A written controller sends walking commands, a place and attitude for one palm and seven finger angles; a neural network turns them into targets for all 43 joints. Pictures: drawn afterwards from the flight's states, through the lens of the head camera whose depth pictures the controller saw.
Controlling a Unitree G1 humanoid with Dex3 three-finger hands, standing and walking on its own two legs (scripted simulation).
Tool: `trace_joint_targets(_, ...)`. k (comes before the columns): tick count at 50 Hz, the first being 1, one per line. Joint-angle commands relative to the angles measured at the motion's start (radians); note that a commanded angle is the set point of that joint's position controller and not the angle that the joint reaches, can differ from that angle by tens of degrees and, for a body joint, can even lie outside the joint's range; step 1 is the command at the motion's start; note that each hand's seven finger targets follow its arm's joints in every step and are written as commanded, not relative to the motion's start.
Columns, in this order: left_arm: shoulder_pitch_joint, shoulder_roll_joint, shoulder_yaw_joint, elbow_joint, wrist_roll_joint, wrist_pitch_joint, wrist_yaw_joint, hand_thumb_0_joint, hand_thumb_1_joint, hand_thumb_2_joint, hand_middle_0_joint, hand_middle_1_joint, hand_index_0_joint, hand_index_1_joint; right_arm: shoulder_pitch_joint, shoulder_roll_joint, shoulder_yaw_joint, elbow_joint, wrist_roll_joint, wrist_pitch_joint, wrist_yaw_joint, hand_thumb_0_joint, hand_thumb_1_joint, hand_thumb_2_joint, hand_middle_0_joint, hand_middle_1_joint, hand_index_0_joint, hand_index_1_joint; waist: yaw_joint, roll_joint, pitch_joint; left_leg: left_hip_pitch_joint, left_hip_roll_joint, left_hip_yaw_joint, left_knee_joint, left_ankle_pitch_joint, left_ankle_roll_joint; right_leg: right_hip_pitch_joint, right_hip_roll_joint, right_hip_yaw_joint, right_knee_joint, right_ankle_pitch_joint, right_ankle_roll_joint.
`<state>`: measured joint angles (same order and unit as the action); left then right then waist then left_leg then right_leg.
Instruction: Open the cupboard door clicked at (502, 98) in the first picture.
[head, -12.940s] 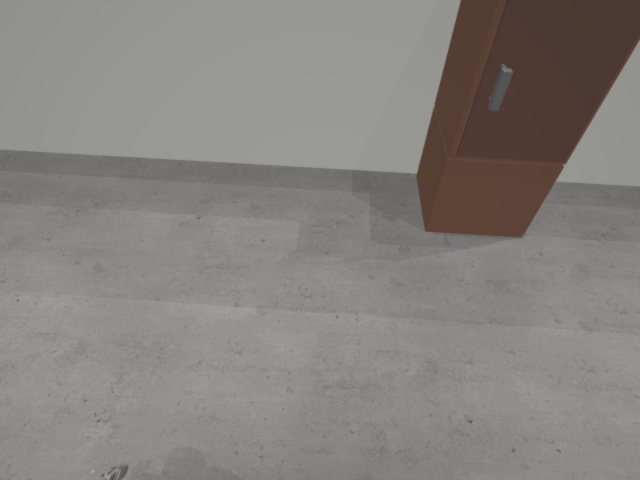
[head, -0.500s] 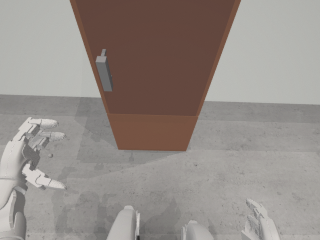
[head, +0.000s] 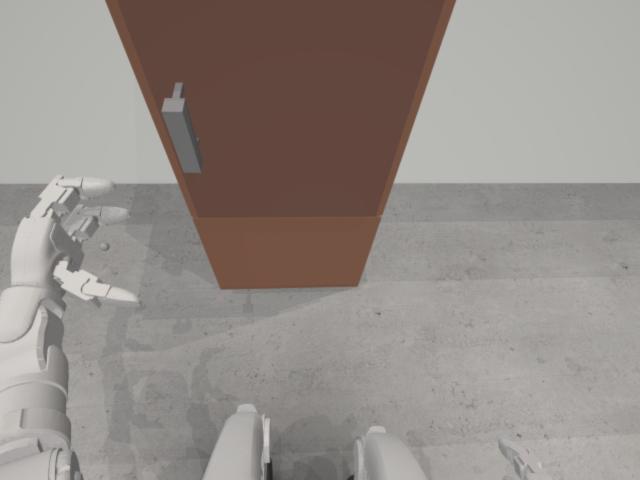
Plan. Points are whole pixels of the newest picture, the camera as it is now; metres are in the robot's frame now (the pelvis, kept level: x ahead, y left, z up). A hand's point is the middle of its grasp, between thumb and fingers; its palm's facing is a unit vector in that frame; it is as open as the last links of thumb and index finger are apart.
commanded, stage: move the hooked fingers beside the handle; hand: left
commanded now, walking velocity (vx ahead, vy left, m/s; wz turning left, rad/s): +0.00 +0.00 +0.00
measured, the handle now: (186, 128) +0.59 +0.22 +0.04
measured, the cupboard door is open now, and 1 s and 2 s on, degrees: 0 0 0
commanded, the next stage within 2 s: slide the fingers in behind the handle in 1.80 s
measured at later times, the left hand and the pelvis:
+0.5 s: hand (124, 194) +0.45 +0.27 +0.04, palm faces +0.07 -1.00 -0.02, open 14.0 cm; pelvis +0.00 +0.01 -0.01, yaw -1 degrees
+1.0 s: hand (139, 149) +0.53 +0.28 +0.04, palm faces +0.08 -1.00 -0.02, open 14.0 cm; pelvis -0.01 +0.01 -0.03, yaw -3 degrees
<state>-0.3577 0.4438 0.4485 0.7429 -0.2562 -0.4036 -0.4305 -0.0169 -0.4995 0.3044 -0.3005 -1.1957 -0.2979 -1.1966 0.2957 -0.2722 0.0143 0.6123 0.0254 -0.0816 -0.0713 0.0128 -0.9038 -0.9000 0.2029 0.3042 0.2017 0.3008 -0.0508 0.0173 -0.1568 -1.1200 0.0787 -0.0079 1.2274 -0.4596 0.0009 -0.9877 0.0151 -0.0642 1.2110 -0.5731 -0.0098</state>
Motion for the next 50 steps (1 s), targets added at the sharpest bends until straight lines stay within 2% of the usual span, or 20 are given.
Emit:
trace_joint_targets(1, -0.375, 0.309, 0.076, -0.125, -0.006, -0.080, 0.004, 0.000, -0.500, 0.300, -0.300, -1.200, -0.300, -1.200, 0.059, -0.172, -0.067, -0.086, 0.001, -0.025, -0.011, 0.000, -0.900, -0.900, 0.200, 0.300, 0.200, 0.300, -0.012, 0.092, -0.343, 0.367, -0.039, -0.031, -0.135, 0.152, 0.029, 0.014, 0.028, 0.039, -0.182, 0.179, -0.013)
trace_joint_targets(6, -0.458, 0.335, 0.079, -0.051, 0.016, -0.087, 0.002, 0.000, -0.500, 0.300, -0.300, -1.200, -0.300, -1.200, 0.083, -0.176, -0.067, -0.072, -0.002, -0.007, -0.008, 0.000, -0.900, -0.900, 0.200, 0.300, 0.200, 0.300, -0.012, 0.125, -0.390, 0.396, -0.035, -0.038, -0.120, 0.199, 0.027, -0.006, 0.029, 0.034, -0.162, 0.211, -0.016)
trace_joint_targets(8, -0.498, 0.355, 0.092, -0.034, 0.019, -0.091, 0.003, 0.000, -0.500, 0.300, -0.300, -1.200, -0.300, -1.200, 0.096, -0.179, -0.067, -0.067, -0.006, 0.001, -0.007, 0.000, -0.900, -0.900, 0.200, 0.300, 0.200, 0.300, -0.018, 0.096, -0.405, 0.394, -0.033, -0.046, -0.112, 0.213, 0.030, -0.002, 0.034, 0.030, -0.152, 0.222, -0.018)
trace_joint_targets(9, -0.494, 0.342, 0.080, -0.012, 0.024, -0.088, 0.000, 0.000, -0.500, 0.300, -0.300, -1.200, -0.300, -1.200, 0.096, -0.179, -0.068, -0.067, -0.004, 0.005, -0.005, 0.000, -0.900, -0.900, 0.200, 0.300, 0.200, 0.300, -0.019, 0.111, -0.417, 0.397, -0.032, -0.041, -0.108, 0.215, 0.030, -0.014, 0.032, 0.033, -0.153, 0.225, -0.014)
trace_joint_targets(10, -0.508, 0.378, 0.108, 0.018, 0.028, -0.085, 0.003, 0.000, -0.500, 0.300, -0.300, -1.200, -0.300, -1.200, 0.101, -0.183, -0.066, -0.062, -0.006, 0.011, -0.004, 0.000, -0.900, -0.900, 0.200, 0.300, 0.200, 0.300, -0.018, 0.092, -0.402, 0.378, -0.030, -0.045, -0.107, 0.215, 0.030, -0.012, 0.033, 0.029, -0.149, 0.226, -0.015)
trace_joint_targets(13, -0.576, 0.387, 0.099, 0.034, 0.040, -0.091, 0.004, 0.000, -0.500, 0.300, -0.300, -1.200, -0.300, -1.200, 0.114, -0.183, -0.065, -0.058, -0.009, 0.022, -0.001, 0.000, -0.900, -0.900, 0.200, 0.300, 0.200, 0.300, -0.031, 0.118, -0.415, 0.383, -0.030, -0.044, -0.092, 0.231, 0.032, -0.031, 0.036, 0.031, -0.139, 0.235, -0.016)
trace_joint_targets(14, -0.583, 0.403, 0.108, 0.044, 0.048, -0.093, 0.005, 0.000, -0.500, 0.300, -0.300, -1.200, -0.300, -1.200, 0.116, -0.186, -0.065, -0.056, -0.009, 0.026, 0.000, 0.000, -0.900, -0.900, 0.200, 0.300, 0.200, 0.300, -0.024, 0.132, -0.432, 0.399, -0.028, -0.049, -0.093, 0.240, 0.028, -0.040, 0.034, 0.028, -0.134, 0.235, -0.016)
trace_joint_targets(19, -0.657, 0.384, 0.075, 0.081, 0.067, -0.098, 0.012, 0.000, -0.500, 0.300, -0.300, -1.200, -0.300, -1.200, 0.133, -0.189, -0.065, -0.044, -0.014, 0.045, 0.006, 0.000, -0.900, -0.900, 0.200, 0.300, 0.200, 0.300, -0.048, 0.161, -0.431, 0.443, -0.020, -0.069, -0.091, 0.253, 0.024, -0.113, 0.036, 0.014, -0.128, 0.221, -0.018)
trace_joint_targets(22, -0.713, 0.392, 0.069, 0.126, 0.076, -0.086, 0.026, 0.000, -0.500, 0.300, -0.300, -1.200, -0.300, -1.200, 0.143, -0.194, -0.063, -0.037, -0.016, 0.056, 0.006, 0.000, -0.900, -0.900, 0.200, 0.300, 0.200, 0.300, -0.069, 0.131, -0.413, 0.410, -0.021, -0.071, -0.085, 0.216, 0.029, -0.121, 0.035, 0.016, -0.134, 0.201, -0.013)
trace_joint_targets(23, -0.723, 0.427, 0.099, 0.139, 0.076, -0.087, 0.031, 0.000, -0.500, 0.300, -0.300, -1.200, -0.300, -1.200, 0.148, -0.198, -0.061, -0.037, -0.018, 0.057, 0.003, 0.000, -0.900, -0.900, 0.200, 0.300, 0.200, 0.300, -0.068, 0.108, -0.420, 0.387, -0.022, -0.070, -0.076, 0.213, 0.033, -0.111, 0.037, 0.020, -0.131, 0.201, -0.014)
trace_joint_targets(26, -0.785, 0.468, 0.103, 0.148, 0.097, -0.087, 0.038, 0.000, -0.500, 0.300, -0.300, -1.200, -0.300, -1.200, 0.153, -0.198, -0.055, -0.033, -0.020, 0.065, 0.003, 0.000, -0.900, -0.900, 0.200, 0.300, 0.200, 0.300, -0.072, 0.158, -0.454, 0.383, -0.021, -0.066, -0.061, 0.227, 0.033, -0.113, 0.037, 0.024, -0.120, 0.208, -0.012)
trace_joint_targets(30, -0.825, 0.538, 0.137, 0.186, 0.113, -0.083, 0.040, 0.000, -0.500, 0.300, -0.300, -1.200, -0.300, -1.200, 0.166, -0.205, -0.047, -0.030, -0.024, 0.078, 0.005, 0.000, -0.900, -0.900, 0.200, 0.300, 0.200, 0.300, -0.080, 0.159, -0.478, 0.365, -0.016, -0.068, -0.037, 0.260, 0.035, -0.110, 0.041, 0.025, -0.105, 0.231, -0.012)
trace_joint_targets(32, -0.825, 0.544, 0.128, 0.205, 0.119, -0.073, 0.031, 0.000, -0.500, 0.300, -0.300, -1.200, -0.300, -1.200, 0.170, -0.206, -0.043, -0.033, -0.023, 0.083, 0.009, 0.000, -0.900, -0.900, 0.200, 0.300, 0.200, 0.300, -0.080, 0.178, -0.478, 0.357, -0.015, -0.066, -0.032, 0.259, 0.033, -0.113, 0.043, 0.025, -0.104, 0.232, -0.013)
trace_joint_targets(34, -0.873, 0.522, 0.097, 0.220, 0.126, -0.065, 0.029, 0.000, -0.500, 0.300, -0.300, -1.200, -0.300, -1.200, 0.177, -0.208, -0.042, -0.029, -0.024, 0.089, 0.010, 0.000, -0.900, -0.900, 0.200, 0.300, 0.200, 0.300, -0.099, 0.193, -0.473, 0.386, -0.010, -0.083, -0.031, 0.265, 0.031, -0.168, 0.044, 0.015, -0.095, 0.223, -0.014)
trace_joint_targets(36, -0.891, 0.549, 0.115, 0.222, 0.128, -0.055, 0.032, 0.000, -0.500, 0.300, -0.300, -1.200, -0.300, -1.200, 0.186, -0.213, -0.041, -0.029, -0.026, 0.095, 0.011, 0.000, -0.900, -0.900, 0.200, 0.300, 0.200, 0.300, -0.100, 0.202, -0.490, 0.395, -0.008, -0.088, -0.028, 0.276, 0.031, -0.170, 0.044, 0.011, -0.092, 0.226, -0.014)
trace_joint_targets(39, -0.948, 0.536, 0.092, 0.234, 0.133, -0.044, 0.036, 0.000, -0.500, 0.300, -0.300, -1.200, -0.300, -1.200, 0.196, -0.214, -0.037, -0.023, -0.028, 0.101, 0.012, 0.000, -0.900, -0.900, 0.200, 0.300, 0.200, 0.300, -0.122, 0.206, -0.488, 0.397, -0.004, -0.095, -0.018, 0.273, 0.032, -0.204, 0.045, 0.009, -0.090, 0.221, -0.012)
trace_joint_targets(41, -0.969, 0.586, 0.115, 0.262, 0.144, -0.031, 0.045, 0.000, -0.500, 0.300, -0.300, -1.200, -0.300, -1.200, 0.202, -0.219, -0.032, -0.026, -0.028, 0.106, 0.009, 0.000, -0.900, -0.900, 0.200, 0.300, 0.200, 0.300, -0.128, 0.186, -0.474, 0.347, -0.005, -0.090, -0.010, 0.244, 0.037, -0.192, 0.045, 0.013, -0.091, 0.208, -0.009)
trace_joint_targets(44, -1.049, 0.601, 0.102, 0.244, 0.166, -0.031, 0.058, 0.000, -0.500, 0.300, -0.300, -1.200, -0.300, -1.200, 0.214, -0.220, -0.027, -0.019, -0.035, 0.110, 0.009, 0.000, -0.900, -0.900, 0.200, 0.300, 0.200, 0.300, -0.141, 0.243, -0.512, 0.392, -0.001, -0.106, 0.000, 0.283, 0.033, -0.236, 0.045, 0.004, -0.073, 0.218, -0.015)
trace_joint_targets(47, -1.070, 0.650, 0.124, 0.265, 0.180, -0.021, 0.066, 0.000, -0.500, 0.300, -0.300, -1.200, -0.300, -1.200, 0.225, -0.223, -0.020, -0.018, -0.039, 0.115, 0.011, 0.000, -0.900, -0.900, 0.200, 0.300, 0.200, 0.300, -0.148, 0.244, -0.525, 0.367, 0.002, -0.103, 0.016, 0.286, 0.036, -0.225, 0.047, 0.006, -0.069, 0.223, -0.012)
trace_joint_targets(50, -1.091, 0.658, 0.116, 0.297, 0.193, -0.001, 0.066, 0.000, -0.500, 0.300, -0.300, -1.200, -0.300, -1.200, 0.234, -0.225, -0.014, -0.023, -0.041, 0.122, 0.012, 0.000, -0.900, -0.900, 0.200, 0.300, 0.200, 0.300, -0.159, 0.255, -0.518, 0.359, 0.004, -0.107, 0.026, 0.295, 0.036, -0.248, 0.048, 0.002, -0.062, 0.227, -0.012)
